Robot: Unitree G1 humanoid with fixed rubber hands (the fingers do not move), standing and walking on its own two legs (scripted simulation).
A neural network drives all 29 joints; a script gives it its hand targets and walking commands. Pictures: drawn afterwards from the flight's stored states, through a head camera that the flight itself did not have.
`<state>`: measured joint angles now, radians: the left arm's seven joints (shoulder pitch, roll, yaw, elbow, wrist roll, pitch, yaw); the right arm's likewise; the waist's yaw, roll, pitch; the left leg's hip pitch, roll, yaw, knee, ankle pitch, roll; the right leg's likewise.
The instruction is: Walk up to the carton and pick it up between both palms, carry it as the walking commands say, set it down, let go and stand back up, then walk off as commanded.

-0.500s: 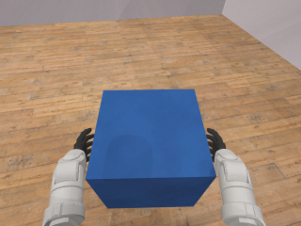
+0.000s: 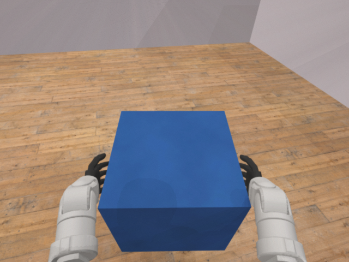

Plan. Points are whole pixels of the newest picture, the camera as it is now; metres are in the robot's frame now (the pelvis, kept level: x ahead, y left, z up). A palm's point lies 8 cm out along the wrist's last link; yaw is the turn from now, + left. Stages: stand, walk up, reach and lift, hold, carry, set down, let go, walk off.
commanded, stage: reach and lift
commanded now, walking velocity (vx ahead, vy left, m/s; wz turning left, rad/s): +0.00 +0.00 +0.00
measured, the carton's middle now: (173, 181) +0.35 +0.01 -0.02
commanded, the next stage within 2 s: hold in 0.76 s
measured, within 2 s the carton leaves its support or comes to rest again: neither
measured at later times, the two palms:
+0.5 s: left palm (97, 181) +0.30 +0.20 +0.04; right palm (254, 185) +0.30 -0.19 +0.05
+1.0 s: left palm (92, 189) +0.27 +0.20 +0.04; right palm (255, 193) +0.28 -0.18 +0.05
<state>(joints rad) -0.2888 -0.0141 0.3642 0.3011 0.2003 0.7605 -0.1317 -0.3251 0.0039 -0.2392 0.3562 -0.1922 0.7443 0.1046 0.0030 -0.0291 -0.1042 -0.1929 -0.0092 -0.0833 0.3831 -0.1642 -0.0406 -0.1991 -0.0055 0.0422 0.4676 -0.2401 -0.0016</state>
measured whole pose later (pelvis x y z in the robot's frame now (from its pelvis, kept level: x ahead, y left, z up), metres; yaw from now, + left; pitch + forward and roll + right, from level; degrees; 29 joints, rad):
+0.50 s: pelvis +0.01 +0.00 +0.00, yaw +0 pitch -1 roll +1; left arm -0.26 -0.02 0.34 0.26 0.20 0.74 -0.14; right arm -0.29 0.01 -0.23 0.29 -0.19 0.73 0.11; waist -0.02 -0.03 -0.06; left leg -0.18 -0.01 -0.08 0.35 -0.16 -0.04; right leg -0.19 -0.01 0.04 0.43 -0.23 0.00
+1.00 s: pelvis +0.00 +0.00 +0.00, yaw +0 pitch -2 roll +1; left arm -0.21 -0.02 0.33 0.21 0.20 0.75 -0.14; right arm -0.25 0.01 -0.20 0.27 -0.19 0.74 0.11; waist -0.02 -0.03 -0.06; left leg -0.17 -0.01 -0.08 0.35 -0.14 -0.04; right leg -0.18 -0.01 0.05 0.43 -0.21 0.00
